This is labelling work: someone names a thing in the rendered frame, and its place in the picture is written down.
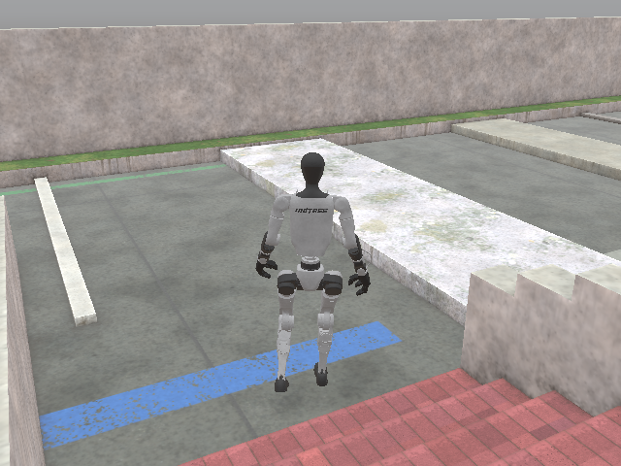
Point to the robot right upper arm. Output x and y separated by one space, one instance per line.
341 205

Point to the robot left shin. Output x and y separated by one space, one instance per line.
283 348

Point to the robot right hand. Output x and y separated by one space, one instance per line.
363 280

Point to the robot right forearm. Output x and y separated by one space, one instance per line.
358 259

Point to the robot left hand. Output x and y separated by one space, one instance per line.
270 264

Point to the robot left upper arm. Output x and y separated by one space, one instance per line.
281 204

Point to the humanoid robot head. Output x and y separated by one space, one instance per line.
312 165

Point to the robot left forearm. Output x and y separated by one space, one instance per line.
265 251

